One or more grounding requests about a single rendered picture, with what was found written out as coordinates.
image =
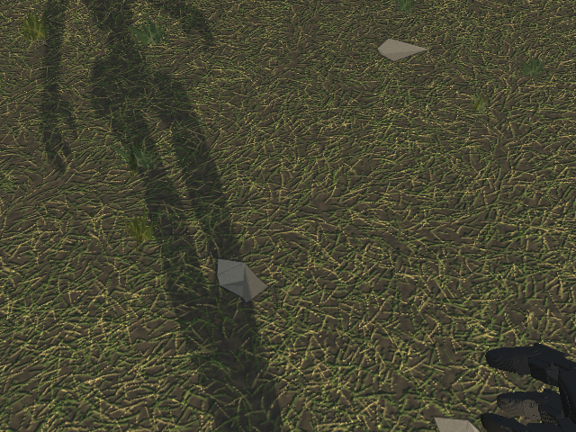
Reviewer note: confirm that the right robot hand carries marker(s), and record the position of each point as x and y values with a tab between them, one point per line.
557	411

